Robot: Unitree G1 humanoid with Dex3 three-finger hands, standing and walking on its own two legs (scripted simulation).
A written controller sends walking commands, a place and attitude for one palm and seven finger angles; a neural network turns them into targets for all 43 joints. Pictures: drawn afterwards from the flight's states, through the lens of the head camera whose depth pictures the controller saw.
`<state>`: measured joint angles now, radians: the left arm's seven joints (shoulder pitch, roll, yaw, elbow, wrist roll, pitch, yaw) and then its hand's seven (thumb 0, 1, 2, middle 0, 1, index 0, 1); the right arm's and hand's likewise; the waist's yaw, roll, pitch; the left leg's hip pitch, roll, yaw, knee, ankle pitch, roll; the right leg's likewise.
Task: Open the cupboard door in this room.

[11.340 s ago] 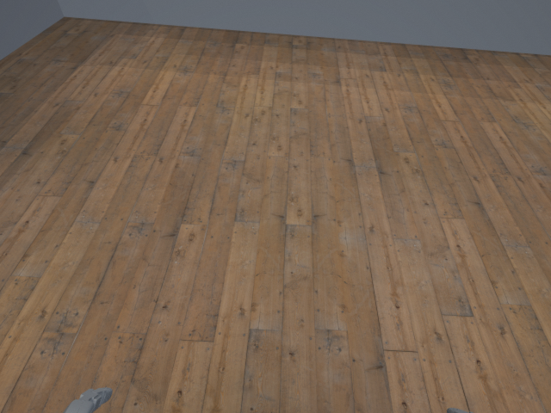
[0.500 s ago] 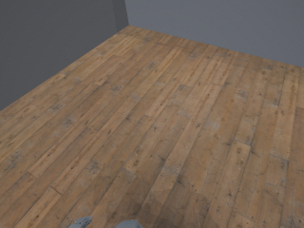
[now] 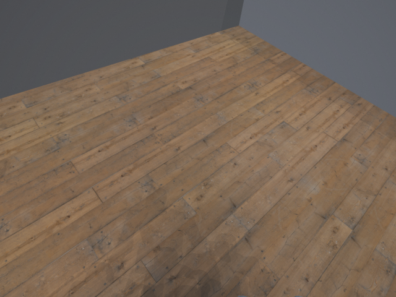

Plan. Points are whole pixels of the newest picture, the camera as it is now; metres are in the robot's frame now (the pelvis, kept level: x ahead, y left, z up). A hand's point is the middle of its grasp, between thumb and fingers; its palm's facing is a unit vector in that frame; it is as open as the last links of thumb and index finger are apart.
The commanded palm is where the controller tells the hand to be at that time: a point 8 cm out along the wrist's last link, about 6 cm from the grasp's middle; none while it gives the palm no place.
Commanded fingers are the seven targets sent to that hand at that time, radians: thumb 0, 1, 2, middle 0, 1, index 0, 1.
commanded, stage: turn or walk to find it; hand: left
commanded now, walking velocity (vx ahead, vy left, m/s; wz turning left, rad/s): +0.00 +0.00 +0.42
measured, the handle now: out of the picture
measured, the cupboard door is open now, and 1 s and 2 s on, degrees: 0 0 0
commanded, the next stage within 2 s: none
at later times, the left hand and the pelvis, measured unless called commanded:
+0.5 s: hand out of the picture +0.03 +0.16 -0.14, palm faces +0.21 -0.94 -0.28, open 7.4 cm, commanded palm none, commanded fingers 0.00 0.90 0.90 -0.20 -0.30 -0.20 -0.30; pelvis -0.02 -0.05 +0.01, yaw +12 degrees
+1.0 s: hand out of the picture -0.11 +0.21 -0.17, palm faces +0.45 -0.86 -0.22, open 7.4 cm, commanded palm none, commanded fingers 0.00 0.90 0.90 -0.20 -0.30 -0.20 -0.30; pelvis -0.06 +0.00 +0.01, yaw +25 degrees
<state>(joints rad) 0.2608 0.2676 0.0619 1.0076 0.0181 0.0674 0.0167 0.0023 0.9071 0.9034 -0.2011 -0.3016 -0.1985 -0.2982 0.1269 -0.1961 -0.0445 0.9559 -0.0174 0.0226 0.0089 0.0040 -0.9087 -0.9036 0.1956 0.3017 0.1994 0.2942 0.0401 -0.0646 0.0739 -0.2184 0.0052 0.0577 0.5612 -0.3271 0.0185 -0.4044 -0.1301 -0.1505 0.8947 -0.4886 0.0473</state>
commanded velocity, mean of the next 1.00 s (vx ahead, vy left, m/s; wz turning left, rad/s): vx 0.00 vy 0.00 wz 0.42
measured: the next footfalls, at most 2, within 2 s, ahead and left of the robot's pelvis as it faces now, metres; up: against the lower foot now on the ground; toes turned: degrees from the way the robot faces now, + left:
right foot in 0.34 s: +0.04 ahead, -0.13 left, +0.00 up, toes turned +3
left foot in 0.82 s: -0.06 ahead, +0.10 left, +0.00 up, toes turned +26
